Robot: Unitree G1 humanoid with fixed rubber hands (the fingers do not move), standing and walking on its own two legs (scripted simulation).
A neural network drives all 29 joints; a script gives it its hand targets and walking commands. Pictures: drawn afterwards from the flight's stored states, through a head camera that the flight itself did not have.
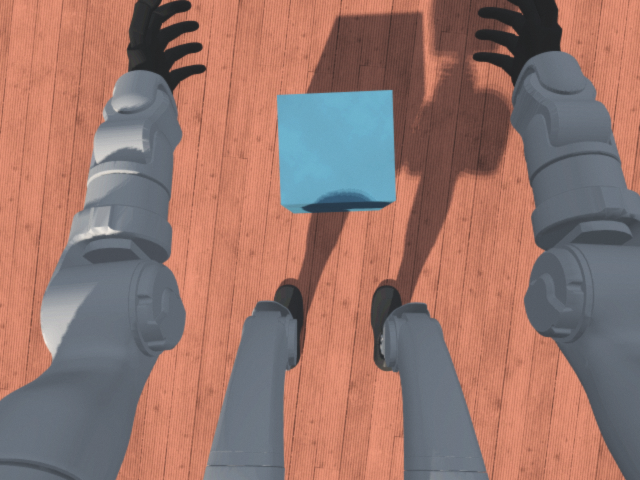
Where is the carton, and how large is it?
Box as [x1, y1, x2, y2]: [277, 90, 395, 213]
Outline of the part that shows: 391,90 277,95 281,204 294,213 376,210 395,200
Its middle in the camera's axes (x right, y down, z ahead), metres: +0.03 -0.18 +0.83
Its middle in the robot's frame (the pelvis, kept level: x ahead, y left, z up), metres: +0.52 +0.01 -0.52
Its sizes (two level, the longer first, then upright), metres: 0.210 0.200 0.250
